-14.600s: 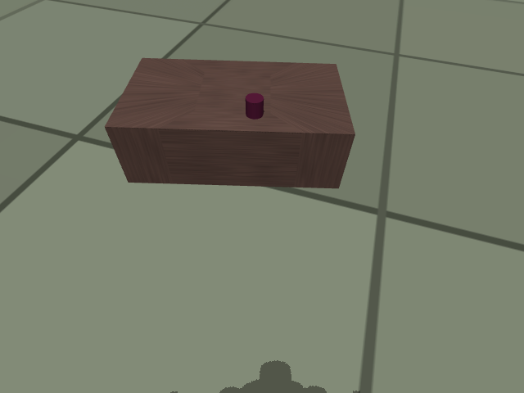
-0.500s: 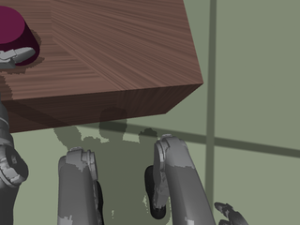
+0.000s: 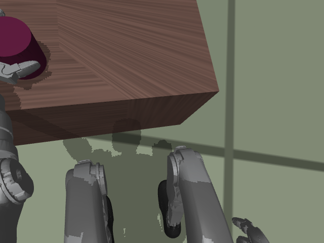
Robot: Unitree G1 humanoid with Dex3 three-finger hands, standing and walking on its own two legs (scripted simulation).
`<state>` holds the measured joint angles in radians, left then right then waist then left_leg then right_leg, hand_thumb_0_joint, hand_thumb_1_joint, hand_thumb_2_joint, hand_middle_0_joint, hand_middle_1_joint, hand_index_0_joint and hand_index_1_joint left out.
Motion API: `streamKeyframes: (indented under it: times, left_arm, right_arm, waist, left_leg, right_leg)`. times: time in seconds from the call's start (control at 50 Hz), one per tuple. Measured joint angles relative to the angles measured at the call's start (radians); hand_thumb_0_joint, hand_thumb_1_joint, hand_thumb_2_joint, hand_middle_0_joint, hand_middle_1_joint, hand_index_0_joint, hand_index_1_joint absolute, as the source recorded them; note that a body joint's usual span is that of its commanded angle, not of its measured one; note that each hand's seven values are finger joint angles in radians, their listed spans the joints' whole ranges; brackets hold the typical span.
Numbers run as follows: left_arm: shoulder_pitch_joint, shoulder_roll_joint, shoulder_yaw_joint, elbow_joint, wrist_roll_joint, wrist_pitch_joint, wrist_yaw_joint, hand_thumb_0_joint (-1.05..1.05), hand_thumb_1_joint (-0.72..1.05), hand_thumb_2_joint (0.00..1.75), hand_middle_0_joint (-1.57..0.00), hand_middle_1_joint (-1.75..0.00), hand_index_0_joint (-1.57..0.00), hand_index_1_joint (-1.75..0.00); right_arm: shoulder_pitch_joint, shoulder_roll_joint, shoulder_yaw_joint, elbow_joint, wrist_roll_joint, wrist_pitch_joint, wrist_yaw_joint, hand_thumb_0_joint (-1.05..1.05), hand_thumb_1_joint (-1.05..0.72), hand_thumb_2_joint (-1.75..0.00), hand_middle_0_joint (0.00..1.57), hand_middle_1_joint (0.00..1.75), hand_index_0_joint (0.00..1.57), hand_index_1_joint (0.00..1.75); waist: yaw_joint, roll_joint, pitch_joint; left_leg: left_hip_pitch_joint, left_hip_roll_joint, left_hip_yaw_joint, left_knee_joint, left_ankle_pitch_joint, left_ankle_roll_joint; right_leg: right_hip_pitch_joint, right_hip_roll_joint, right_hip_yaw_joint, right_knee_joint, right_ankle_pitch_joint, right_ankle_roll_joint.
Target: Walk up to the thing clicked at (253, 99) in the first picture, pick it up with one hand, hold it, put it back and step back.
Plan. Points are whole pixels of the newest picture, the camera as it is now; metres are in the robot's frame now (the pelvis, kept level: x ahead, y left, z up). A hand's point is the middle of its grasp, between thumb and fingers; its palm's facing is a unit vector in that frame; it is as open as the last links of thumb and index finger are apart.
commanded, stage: settle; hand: left
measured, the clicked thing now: (16, 50) +0.54 +0.24 +0.00
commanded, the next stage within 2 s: lift in 1.08 s
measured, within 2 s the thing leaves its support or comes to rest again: neither
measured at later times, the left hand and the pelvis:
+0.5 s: hand out of the picture +0.54 +0.27 +0.09, palm faces +0.29 -0.96 -0.02, open 11.5 cm; pelvis +0.01 +0.00 +0.07, yaw +0 degrees
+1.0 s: hand out of the picture +0.55 +0.26 +0.12, palm faces +0.28 -0.96 -0.02, open 11.5 cm; pelvis +0.02 +0.00 +0.10, yaw +0 degrees
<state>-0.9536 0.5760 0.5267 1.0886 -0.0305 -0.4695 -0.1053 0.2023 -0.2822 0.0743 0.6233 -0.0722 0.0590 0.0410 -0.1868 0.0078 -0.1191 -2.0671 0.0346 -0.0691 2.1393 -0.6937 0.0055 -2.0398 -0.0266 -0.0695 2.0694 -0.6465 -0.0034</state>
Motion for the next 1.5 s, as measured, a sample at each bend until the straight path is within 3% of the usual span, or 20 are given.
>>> streamKeyframes:
  times: [0.36,1.3,1.5]
  left_arm:
    - [0.019,-0.007,-0.018,-0.040,-0.027,0.075,0.012,-0.02,-0.61,0.88,-0.69,-1.11,-0.70,-1.11]
    - [0.067,-0.050,-0.037,-0.040,-0.031,0.027,0.023,-0.02,-0.61,0.88,-0.69,-1.11,-0.71,-1.10]
    - [0.147,-0.100,-0.058,-0.119,-0.049,0.044,0.028,-0.02,-0.61,0.88,-0.69,-1.11,-0.70,-1.10]
  right_arm:
    - [0.031,0.004,-0.020,0.000,0.036,-0.007,-0.026,0.01,-0.91,-0.90,0.20,0.30,0.21,0.30]
    - [0.026,0.028,-0.025,0.027,0.027,-0.025,-0.023,0.01,-0.92,-0.90,0.20,0.30,0.20,0.30]
    - [0.032,0.037,-0.035,0.031,0.038,-0.021,-0.025,0.01,-0.92,-0.90,0.20,0.30,0.20,0.30]
  waist:
    - [0.017,0.013,-0.032]
    - [0.025,0.005,-0.033]
    - [0.044,0.013,-0.036]
  left_leg:
    - [0.154,0.009,0.010,-0.170,0.017,0.001]
    - [0.360,0.014,0.016,-0.373,0.035,0.003]
    - [0.439,0.014,0.018,-0.432,0.042,0.002]
  right_leg:
    - [0.151,0.009,0.002,-0.170,0.019,0.003]
    - [0.361,0.018,0.002,-0.380,0.041,0.008]
    - [0.441,0.019,0.002,-0.440,0.048,0.009]
